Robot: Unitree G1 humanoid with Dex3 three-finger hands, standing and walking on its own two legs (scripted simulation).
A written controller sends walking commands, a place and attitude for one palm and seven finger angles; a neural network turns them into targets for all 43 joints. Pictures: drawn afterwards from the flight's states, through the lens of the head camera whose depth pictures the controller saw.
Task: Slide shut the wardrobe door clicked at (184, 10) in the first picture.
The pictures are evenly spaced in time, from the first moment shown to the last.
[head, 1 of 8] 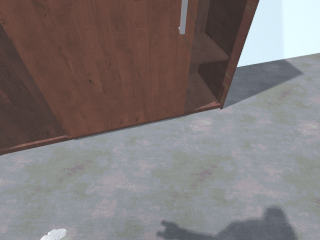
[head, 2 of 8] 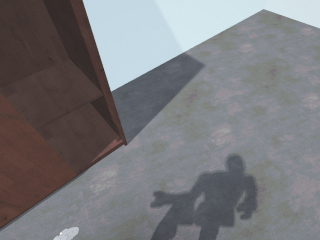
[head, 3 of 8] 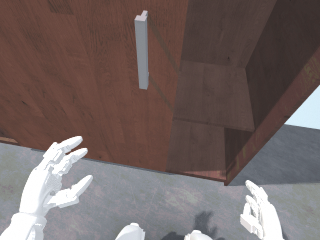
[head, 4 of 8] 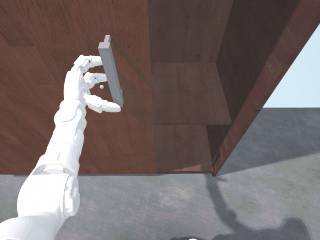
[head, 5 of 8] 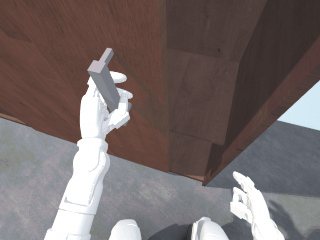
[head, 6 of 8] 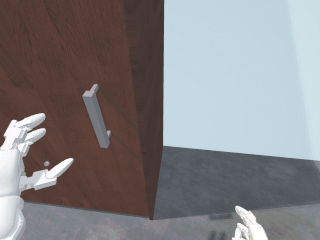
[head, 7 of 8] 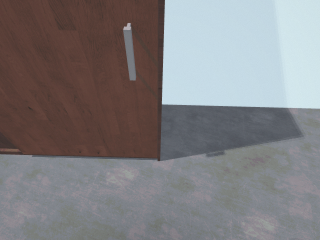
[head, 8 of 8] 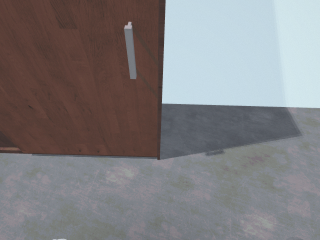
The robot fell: no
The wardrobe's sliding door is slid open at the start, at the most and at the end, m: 0.37 0.37 0.00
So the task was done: yes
